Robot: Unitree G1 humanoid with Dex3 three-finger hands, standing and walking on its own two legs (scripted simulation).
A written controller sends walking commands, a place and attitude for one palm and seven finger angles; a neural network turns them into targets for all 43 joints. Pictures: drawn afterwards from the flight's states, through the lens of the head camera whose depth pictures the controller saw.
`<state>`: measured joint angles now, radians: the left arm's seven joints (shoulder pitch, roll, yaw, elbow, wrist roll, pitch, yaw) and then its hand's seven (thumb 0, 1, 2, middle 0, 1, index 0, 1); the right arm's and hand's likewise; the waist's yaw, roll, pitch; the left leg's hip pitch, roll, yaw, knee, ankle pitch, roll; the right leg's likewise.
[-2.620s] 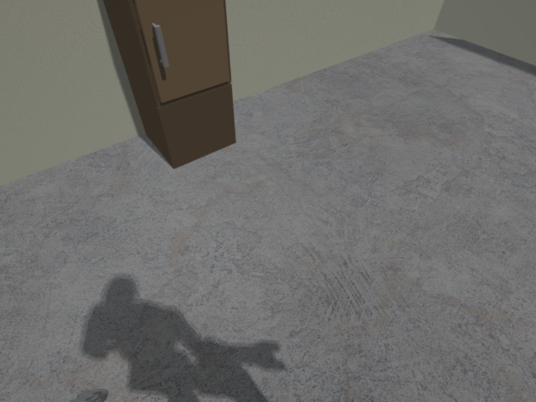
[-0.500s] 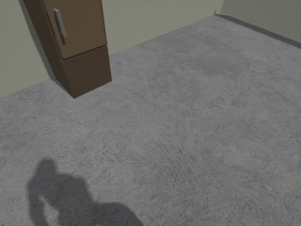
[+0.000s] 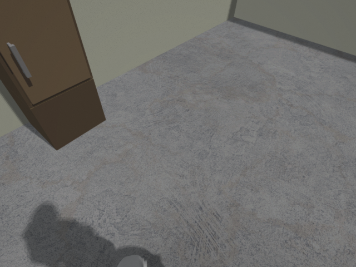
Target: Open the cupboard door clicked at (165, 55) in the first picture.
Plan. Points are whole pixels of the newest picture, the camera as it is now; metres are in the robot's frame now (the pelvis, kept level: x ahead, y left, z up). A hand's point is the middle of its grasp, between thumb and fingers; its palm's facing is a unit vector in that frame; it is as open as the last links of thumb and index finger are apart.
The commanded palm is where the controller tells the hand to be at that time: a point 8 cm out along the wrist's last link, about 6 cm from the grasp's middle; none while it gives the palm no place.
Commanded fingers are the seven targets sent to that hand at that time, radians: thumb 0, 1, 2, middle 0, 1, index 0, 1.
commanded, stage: walk to a spot facing it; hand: left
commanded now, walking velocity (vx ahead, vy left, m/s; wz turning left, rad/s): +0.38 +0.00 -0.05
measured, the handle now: (18, 60) +0.98 +0.78 -0.08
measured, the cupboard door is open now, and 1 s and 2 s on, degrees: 0 0 0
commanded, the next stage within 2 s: turn to face it in 1.04 s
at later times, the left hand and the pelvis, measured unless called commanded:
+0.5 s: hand (92, 232) +0.24 +0.25 -0.17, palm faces -0.01 -0.99 -0.14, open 7.3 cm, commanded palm none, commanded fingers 0.00 0.90 0.90 -0.20 -0.30 -0.20 -0.30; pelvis +0.22 +0.07 +0.01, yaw -5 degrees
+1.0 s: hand (134, 147) +0.54 +0.17 -0.16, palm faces -0.12 -0.97 -0.23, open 7.1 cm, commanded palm none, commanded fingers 0.00 0.90 0.90 -0.20 -0.30 -0.20 -0.30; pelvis +0.46 -0.01 +0.01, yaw -9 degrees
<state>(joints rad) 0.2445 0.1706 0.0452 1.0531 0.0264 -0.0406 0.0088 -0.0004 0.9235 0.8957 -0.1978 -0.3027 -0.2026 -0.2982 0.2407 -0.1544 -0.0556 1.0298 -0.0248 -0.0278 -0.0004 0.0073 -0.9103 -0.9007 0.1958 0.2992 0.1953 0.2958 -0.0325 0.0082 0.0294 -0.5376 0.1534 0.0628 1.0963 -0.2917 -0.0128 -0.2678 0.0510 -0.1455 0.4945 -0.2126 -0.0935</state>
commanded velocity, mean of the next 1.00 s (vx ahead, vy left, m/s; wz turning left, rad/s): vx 0.37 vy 0.00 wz -0.12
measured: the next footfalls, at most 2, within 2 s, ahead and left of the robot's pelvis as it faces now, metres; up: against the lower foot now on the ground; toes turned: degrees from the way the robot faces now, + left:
left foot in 0.24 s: +0.21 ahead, +0.15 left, +0.00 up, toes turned +10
right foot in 0.74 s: +0.49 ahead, -0.08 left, +0.00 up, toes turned -17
